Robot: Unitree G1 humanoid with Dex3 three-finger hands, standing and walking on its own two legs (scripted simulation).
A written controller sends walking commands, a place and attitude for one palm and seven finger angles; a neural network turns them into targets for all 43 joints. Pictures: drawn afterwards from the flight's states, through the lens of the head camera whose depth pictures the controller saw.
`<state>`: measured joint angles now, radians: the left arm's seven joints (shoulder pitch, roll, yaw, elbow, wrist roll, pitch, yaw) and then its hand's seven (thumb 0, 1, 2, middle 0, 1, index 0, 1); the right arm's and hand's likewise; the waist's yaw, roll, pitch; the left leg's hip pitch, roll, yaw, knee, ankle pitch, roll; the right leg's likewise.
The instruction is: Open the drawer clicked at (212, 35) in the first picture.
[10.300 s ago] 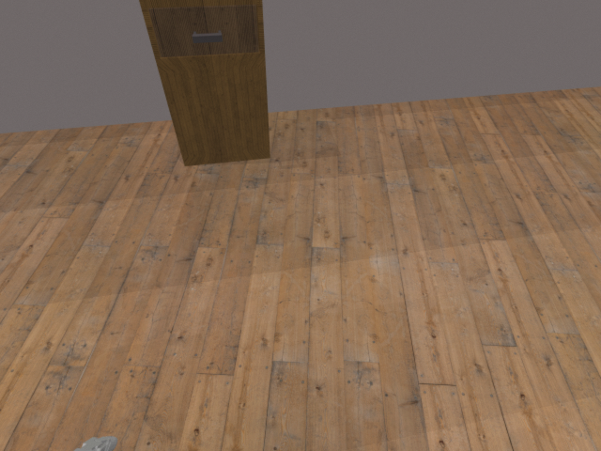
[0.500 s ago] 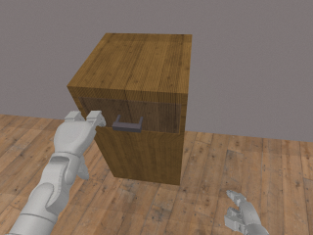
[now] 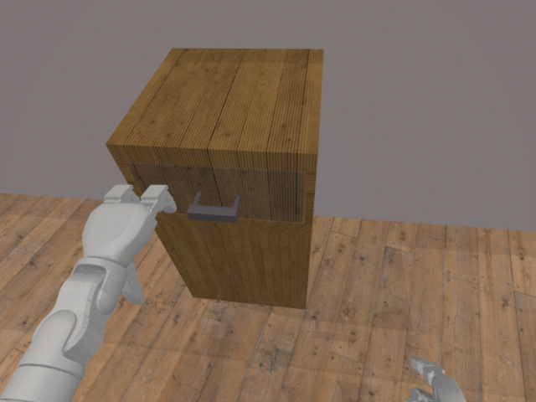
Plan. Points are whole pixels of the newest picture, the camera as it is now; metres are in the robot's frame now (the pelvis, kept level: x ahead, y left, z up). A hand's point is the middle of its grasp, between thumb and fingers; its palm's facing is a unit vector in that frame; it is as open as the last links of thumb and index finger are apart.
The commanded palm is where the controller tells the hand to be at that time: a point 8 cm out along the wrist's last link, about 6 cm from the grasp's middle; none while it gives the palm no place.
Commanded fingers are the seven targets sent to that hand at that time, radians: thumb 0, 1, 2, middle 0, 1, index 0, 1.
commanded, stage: move the hooked fingers above the handle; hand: left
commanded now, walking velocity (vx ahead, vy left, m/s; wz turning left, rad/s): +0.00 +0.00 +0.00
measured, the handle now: (215, 205) +0.53 +0.21 -0.11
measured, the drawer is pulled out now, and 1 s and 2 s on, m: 0.00 0.00 0.00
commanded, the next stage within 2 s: none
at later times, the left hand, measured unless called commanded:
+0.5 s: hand (162, 234) +0.35 +0.23 +0.03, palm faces -0.03 -0.04 -1.00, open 13.8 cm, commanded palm +0.34 +0.23 +0.09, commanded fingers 0.00 -0.50 0.30 -0.30 -1.20 -0.30 -1.20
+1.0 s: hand (185, 222) +0.41 +0.22 -0.01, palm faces -0.05 -0.04 -1.00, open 13.8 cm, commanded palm +0.39 +0.22 +0.05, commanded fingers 0.00 -0.50 0.30 -0.30 -1.20 -0.30 -1.20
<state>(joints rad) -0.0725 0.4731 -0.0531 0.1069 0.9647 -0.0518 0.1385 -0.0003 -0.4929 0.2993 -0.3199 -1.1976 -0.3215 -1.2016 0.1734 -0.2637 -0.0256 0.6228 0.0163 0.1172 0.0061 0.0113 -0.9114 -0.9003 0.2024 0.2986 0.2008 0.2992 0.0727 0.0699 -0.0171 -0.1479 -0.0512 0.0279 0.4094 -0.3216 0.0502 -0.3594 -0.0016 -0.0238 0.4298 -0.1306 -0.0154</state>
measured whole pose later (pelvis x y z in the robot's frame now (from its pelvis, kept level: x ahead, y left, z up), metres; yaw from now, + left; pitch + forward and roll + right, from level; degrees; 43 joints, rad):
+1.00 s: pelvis +0.00 -0.01 -0.02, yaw +0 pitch +14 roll +0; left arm -0.52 0.43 -0.06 0.77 1.08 -0.15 0.31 0.00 -0.49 0.30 -0.32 -1.20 -0.32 -1.20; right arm 0.26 -0.26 -0.05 0.65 0.00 0.14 0.00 0.01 -0.91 -0.90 0.20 0.30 0.20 0.30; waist -0.03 0.04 -0.10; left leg -0.48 -0.05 0.04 0.64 -0.41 0.05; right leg -0.68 0.00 -0.02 0.63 -0.20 -0.02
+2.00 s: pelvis -0.01 +0.00 -0.05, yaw +0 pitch +23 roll -1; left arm -0.78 0.51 -0.02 1.05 1.09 -0.13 0.36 0.00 -0.49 0.30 -0.32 -1.20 -0.32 -1.20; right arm 0.30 -0.27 -0.03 0.67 -0.04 0.16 0.01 0.00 -0.91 -0.90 0.21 0.30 0.20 0.30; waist -0.11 0.04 -0.14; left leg -0.77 -0.04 0.03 0.87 -0.50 0.06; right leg -0.94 0.00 -0.04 0.79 -0.25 -0.02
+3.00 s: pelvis -0.01 -0.01 -0.07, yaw +0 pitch +27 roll -1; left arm -0.82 0.50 0.00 1.09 1.11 -0.11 0.41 0.00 -0.49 0.30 -0.32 -1.20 -0.32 -1.20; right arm 0.28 -0.27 -0.02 0.68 -0.06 0.15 0.02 0.00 -0.91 -0.90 0.21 0.30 0.20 0.30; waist -0.14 0.04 -0.16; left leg -0.93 -0.03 0.03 1.02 -0.56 0.05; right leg -1.11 0.01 -0.04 0.93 -0.29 -0.03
